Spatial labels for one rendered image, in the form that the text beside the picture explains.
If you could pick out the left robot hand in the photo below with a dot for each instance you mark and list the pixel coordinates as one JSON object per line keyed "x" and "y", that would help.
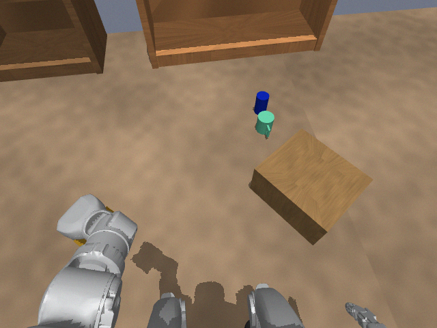
{"x": 70, "y": 224}

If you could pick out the right robot hand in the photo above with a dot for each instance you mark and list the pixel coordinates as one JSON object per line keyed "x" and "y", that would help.
{"x": 365, "y": 317}

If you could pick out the bookshelf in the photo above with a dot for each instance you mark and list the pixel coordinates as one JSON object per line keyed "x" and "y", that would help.
{"x": 193, "y": 31}
{"x": 50, "y": 38}

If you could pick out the left robot arm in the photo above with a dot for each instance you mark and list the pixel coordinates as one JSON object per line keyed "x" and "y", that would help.
{"x": 86, "y": 292}

